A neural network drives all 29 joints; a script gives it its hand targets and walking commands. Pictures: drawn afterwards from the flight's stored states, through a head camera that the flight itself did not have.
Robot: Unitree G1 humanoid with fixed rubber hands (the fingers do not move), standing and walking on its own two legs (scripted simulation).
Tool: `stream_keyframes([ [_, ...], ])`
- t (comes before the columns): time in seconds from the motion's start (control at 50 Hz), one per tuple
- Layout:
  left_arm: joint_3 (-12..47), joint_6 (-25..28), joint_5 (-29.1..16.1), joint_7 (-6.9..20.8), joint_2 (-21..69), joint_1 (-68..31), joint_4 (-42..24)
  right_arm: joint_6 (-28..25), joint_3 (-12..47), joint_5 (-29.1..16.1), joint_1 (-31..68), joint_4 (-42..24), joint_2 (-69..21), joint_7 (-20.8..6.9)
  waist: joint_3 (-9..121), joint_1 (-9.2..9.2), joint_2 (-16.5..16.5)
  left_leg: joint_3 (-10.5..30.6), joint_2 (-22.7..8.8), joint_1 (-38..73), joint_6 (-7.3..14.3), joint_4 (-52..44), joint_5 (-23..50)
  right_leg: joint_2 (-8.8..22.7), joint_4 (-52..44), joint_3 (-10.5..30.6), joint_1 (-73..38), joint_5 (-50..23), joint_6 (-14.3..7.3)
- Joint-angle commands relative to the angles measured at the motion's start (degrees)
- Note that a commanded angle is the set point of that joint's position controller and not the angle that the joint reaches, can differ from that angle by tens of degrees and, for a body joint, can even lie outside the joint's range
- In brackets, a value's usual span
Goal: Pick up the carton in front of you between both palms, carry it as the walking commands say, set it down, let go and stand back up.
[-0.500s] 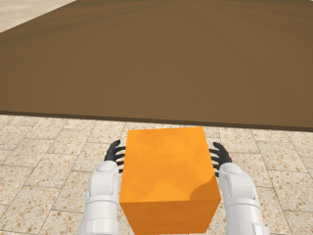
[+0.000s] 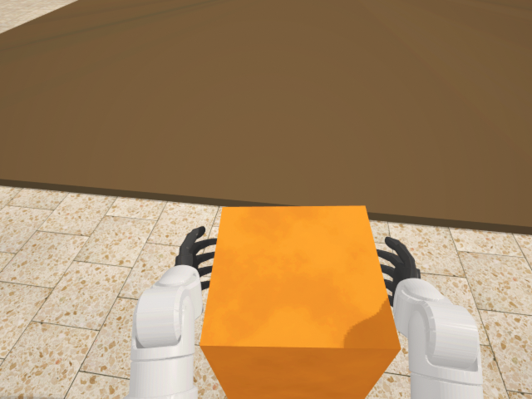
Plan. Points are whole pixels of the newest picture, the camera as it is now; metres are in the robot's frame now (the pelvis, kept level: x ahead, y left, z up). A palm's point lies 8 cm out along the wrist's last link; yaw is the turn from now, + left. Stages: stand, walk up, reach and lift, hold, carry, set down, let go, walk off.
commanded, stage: carry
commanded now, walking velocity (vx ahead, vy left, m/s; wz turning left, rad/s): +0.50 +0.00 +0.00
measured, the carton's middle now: (293, 308) +0.27 -0.01 +0.01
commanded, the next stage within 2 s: none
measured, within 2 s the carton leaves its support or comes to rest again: neither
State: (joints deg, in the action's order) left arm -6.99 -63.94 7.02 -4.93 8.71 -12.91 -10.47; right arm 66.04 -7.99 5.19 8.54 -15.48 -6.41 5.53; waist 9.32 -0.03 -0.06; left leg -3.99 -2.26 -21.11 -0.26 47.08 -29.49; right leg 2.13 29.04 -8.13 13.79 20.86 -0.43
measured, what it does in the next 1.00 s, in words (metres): walks ahead: left foot, then right foot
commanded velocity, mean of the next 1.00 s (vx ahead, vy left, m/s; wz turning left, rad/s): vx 0.50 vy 0.00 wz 0.00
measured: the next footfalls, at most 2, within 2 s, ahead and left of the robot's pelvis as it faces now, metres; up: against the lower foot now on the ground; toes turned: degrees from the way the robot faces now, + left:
left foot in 0.14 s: +0.16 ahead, +0.10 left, +0.00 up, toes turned +8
right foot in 0.56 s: +0.52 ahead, -0.09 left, +0.00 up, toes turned -13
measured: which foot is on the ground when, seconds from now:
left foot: up 0.00-0.12, down 0.14-0.56, up 0.58-1.00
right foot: down 0.00-0.14, up 0.16-0.54, down 0.56-1.00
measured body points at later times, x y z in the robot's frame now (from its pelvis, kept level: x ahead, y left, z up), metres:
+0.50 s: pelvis +0.30 +0.01 +0.00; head +0.30 +0.02 +0.45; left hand +0.59 +0.14 +0.08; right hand +0.57 -0.16 +0.08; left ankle +0.12 +0.10 -0.73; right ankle +0.45 -0.10 -0.71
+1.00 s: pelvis +0.64 -0.01 +0.00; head +0.64 -0.02 +0.45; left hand +0.93 +0.14 +0.11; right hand +0.92 -0.17 +0.11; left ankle +0.79 +0.11 -0.70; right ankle +0.48 -0.08 -0.73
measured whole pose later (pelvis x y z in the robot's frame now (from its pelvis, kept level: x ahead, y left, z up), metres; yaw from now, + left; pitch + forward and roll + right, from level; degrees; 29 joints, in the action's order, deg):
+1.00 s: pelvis +0.64 -0.01 +0.00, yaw +0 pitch +4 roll +1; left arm -7.0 -68.7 5.2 -5.1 8.0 -11.6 -25.0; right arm 70.3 -5.6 5.2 9.6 -27.3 -7.7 6.4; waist 4.2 0.0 0.1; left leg -10.2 -4.5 -34.0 1.2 32.9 -2.5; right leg 0.9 14.1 -12.2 -3.6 21.3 -1.1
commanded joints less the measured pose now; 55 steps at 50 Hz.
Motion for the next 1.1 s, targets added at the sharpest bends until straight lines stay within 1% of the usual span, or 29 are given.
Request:
stream_keyframes([
  [0.0,41.05,-3.25,-21.49,12.87,51.83,-23.63,-9.00,1.21,42.94,-23.85,32.47,-6.09,-52.20,-15.58,7.89,-2.39,6.68,-1.25,-1.19,-27.90,0.72,-1.48,-4.44,19.18,-9.95,24.41,-32.52,-30.69,-10.93],
  [0.06,42.13,-4.27,-23.55,13.50,51.41,-23.67,-13.28,1.88,42.63,-23.13,29.17,-8.13,-52.34,-15.06,8.89,-1.34,8.89,-6.21,2.06,-9.70,0.56,-14.85,9.74,14.15,-10.17,10.91,-21.07,-26.33,-5.37],
  [0.1,42.80,-5.29,-24.83,13.87,49.25,-23.33,-14.84,2.36,41.44,-22.34,27.23,-8.61,-51.36,-14.37,12.27,0.38,5.10,-11.69,4.92,16.65,0.90,-22.91,19.57,9.19,-0.62,0.80,-6.03,-23.95,-2.02],
  [0.12,42.65,-5.83,-25.12,14.08,47.52,-23.47,-15.12,2.76,40.57,-21.48,25.52,-8.21,-50.32,-14.03,15.04,1.29,1.31,-6.30,0.70,30.88,2.48,-22.30,16.89,7.23,8.38,-2.46,4.80,-19.78,-0.23],
  [0.14,42.62,-6.76,-25.70,14.50,46.01,-25.46,-16.35,3.08,39.61,-20.05,24.97,-7.65,-48.92,-13.52,14.40,2.24,-14.26,22.08,-15.03,34.21,6.88,-33.00,7.30,0.66,25.61,-4.81,16.61,-5.27,2.72],
  [0.16,42.95,-7.63,-26.73,14.84,45.64,-27.46,-15.94,3.53,39.17,-19.55,26.09,-6.80,-48.89,-13.09,10.96,2.05,-16.20,35.48,-22.54,36.25,13.86,-34.85,17.17,-2.05,33.87,1.18,27.74,8.81,1.67],
  [0.18,42.92,-7.98,-27.20,15.12,46.28,-27.54,-14.48,4.06,39.47,-19.91,27.83,-8.30,-49.13,-12.95,9.52,1.78,-10.05,32.64,-23.38,35.63,15.48,-32.69,23.01,2.25,39.78,5.82,31.38,9.51,-0.01],
  [0.2,42.36,-8.05,-27.05,15.35,46.55,-27.17,-13.34,4.46,39.86,-20.36,28.76,-8.59,-50.05,-12.89,8.44,1.76,-5.06,27.19,-21.22,33.29,14.08,-31.32,31.66,4.38,40.67,6.48,31.99,7.72,-0.59],
  [0.24,41.53,-7.75,-26.17,15.27,48.28,-25.05,-11.00,4.67,41.16,-21.52,30.64,-9.02,-51.49,-13.32,8.81,1.45,-0.88,18.10,-18.18,30.74,10.35,-33.44,31.37,6.10,34.33,6.56,30.40,0.68,-0.52],
  [0.28,40.97,-7.11,-24.54,14.77,50.34,-22.99,-9.22,4.67,42.27,-22.76,31.00,-8.93,-52.61,-14.20,8.00,1.49,-4.04,11.18,-15.21,30.30,7.79,-34.14,37.82,3.98,27.69,3.44,28.14,-3.74,0.03],
  [0.4,40.62,-5.37,-20.31,12.92,51.80,-19.26,-8.04,3.89,42.92,-24.19,29.07,-7.30,-52.19,-16.65,2.74,1.49,-7.84,-0.76,-9.55,26.74,6.58,-34.34,46.97,-0.25,6.78,-3.84,22.50,-13.75,-0.14],
  [0.44,41.02,-5.30,-20.40,12.91,51.63,-19.61,-8.73,3.59,42.66,-23.65,27.92,-6.81,-51.72,-16.80,1.34,1.43,-9.80,-2.56,-9.85,24.50,5.91,-34.51,51.50,-1.43,2.13,-5.72,16.37,-18.42,-1.23],
  [0.5,41.37,-4.94,-21.13,13.40,51.79,-19.14,-8.98,3.26,42.66,-23.07,27.79,-7.65,-51.03,-16.79,6.69,-0.21,-10.63,-8.62,-8.85,23.33,3.16,-20.92,63.62,-5.19,-1.35,-9.78,-0.99,-19.75,-2.25],
  [0.52,41.36,-4.79,-21.37,13.69,51.84,-19.30,-9.13,3.12,42.76,-22.90,27.59,-7.70,-50.79,-16.78,9.89,-1.04,-8.24,-10.00,-6.99,18.69,1.75,-10.80,58.13,-5.22,-2.63,-9.83,-11.45,-16.24,-2.26],
  [0.54,41.23,-4.79,-21.55,14.02,52.08,-18.79,-9.05,2.93,42.82,-22.60,28.51,-7.89,-50.39,-16.86,13.55,-2.37,-3.13,-8.65,-5.71,9.27,0.94,2.41,41.93,3.07,-2.95,1.46,-21.81,-7.90,-3.00],
  [0.56,40.84,-4.33,-21.64,14.42,51.00,-19.89,-7.61,3.18,43.63,-22.60,28.93,-9.03,-51.65,-16.73,17.94,-1.23,12.27,-5.17,1.64,-8.11,-1.47,20.15,16.48,21.61,-10.38,33.69,-32.85,2.41,-12.36],
  [0.58,41.67,-4.04,-22.70,14.71,53.10,-18.83,-7.39,2.79,43.22,-22.26,28.96,-8.60,-50.65,-16.66,15.63,-1.38,12.96,1.34,2.79,-15.10,-0.19,28.20,3.72,22.77,-17.52,40.43,-30.27,-1.67,-14.20],
  [0.6,42.20,-3.67,-23.49,14.97,53.86,-20.26,-8.93,2.22,43.58,-22.29,29.35,-8.15,-52.50,-16.53,14.36,-1.08,10.53,3.98,-0.94,-16.38,1.58,30.87,5.22,21.75,-16.33,33.36,-27.10,-8.34,-13.00],
  [0.62,42.82,-3.31,-24.30,15.17,55.46,-21.30,-9.86,1.57,43.66,-22.35,29.41,-8.45,-53.98,-16.41,14.04,-0.80,4.02,4.72,-3.10,-15.39,2.30,28.89,8.14,20.06,-15.19,27.96,-23.16,-13.76,-10.98],
  [0.64,43.45,-2.91,-24.87,15.34,56.45,-22.51,-10.92,1.02,43.79,-22.22,28.97,-8.15,-55.36,-16.19,12.61,-0.58,0.98,4.65,-4.75,-14.50,2.42,25.02,11.25,18.70,-15.35,22.87,-19.10,-16.71,-9.37],
  [0.66,43.88,-2.60,-25.53,15.49,56.80,-22.68,-11.53,0.52,43.92,-21.92,27.95,-7.89,-56.49,-15.90,12.45,-0.44,2.04,4.38,-5.50,-12.77,2.17,21.46,13.35,17.18,-16.31,18.50,-16.43,-16.45,-7.72],
  [0.7,44.25,-2.32,-26.14,15.96,56.59,-21.13,-12.12,-0.41,44.14,-20.76,25.02,-7.31,-57.34,-15.20,13.05,-0.54,4.59,1.80,-4.61,-11.90,1.43,16.24,14.99,15.45,-17.05,12.90,-15.66,-17.59,-6.81],
  [0.82,43.38,-2.69,-26.13,16.89,51.89,-18.19,-13.18,-0.89,44.86,-19.68,23.36,-9.38,-55.23,-13.60,7.15,-0.87,7.55,-3.99,-3.40,-17.85,-0.60,-1.70,22.02,12.37,-18.07,4.66,-19.28,-28.23,-6.83],
  [0.96,40.24,-6.32,-24.94,14.21,42.05,-25.46,-18.01,3.99,44.17,-23.71,34.14,-16.53,-45.40,-12.92,0.53,-1.08,8.82,-7.86,-0.76,-12.53,2.06,-15.58,28.50,11.26,-16.22,-0.50,-20.13,-35.23,-6.34],
  [1.0,39.37,-7.95,-24.60,13.17,38.19,-30.00,-17.73,5.77,42.80,-24.41,38.29,-15.69,-41.51,-12.58,2.62,-0.30,9.06,-9.58,1.41,-4.68,3.20,-17.18,26.96,10.81,-9.33,-2.53,-20.46,-45.06,-5.17],
  [1.02,38.99,-8.82,-24.56,12.68,36.14,-32.71,-17.26,6.53,41.81,-24.45,40.20,-14.37,-39.88,-12.39,5.39,0.77,8.04,-12.10,3.99,3.41,3.39,-19.37,25.52,9.24,-1.08,-5.39,-18.81,-48.32,-4.02],
  [1.04,38.63,-9.72,-24.66,12.23,34.53,-35.87,-16.46,7.29,40.50,-24.43,42.12,-12.65,-38.15,-12.22,9.48,2.33,4.90,-11.94,4.59,15.02,3.48,-20.05,21.92,6.70,10.17,-6.28,-13.56,-43.38,-2.92],
  [1.06,38.22,-10.73,-25.08,11.87,33.21,-39.68,-15.52,8.16,39.10,-24.29,44.40,-11.42,-36.48,-12.03,14.55,4.19,-2.63,4.99,-6.42,25.58,5.89,-21.79,13.28,4.03,24.93,-5.14,-3.26,-26.81,-1.63],
  [1.08,38.58,-11.68,-26.40,11.56,34.48,-43.72,-15.01,8.72,38.19,-24.46,47.96,-9.42,-34.84,-11.86,18.20,3.33,-17.71,31.48,-19.74,38.03,14.96,-27.97,9.11,-4.09,40.63,-0.62,17.11,-0.20,-0.03],
])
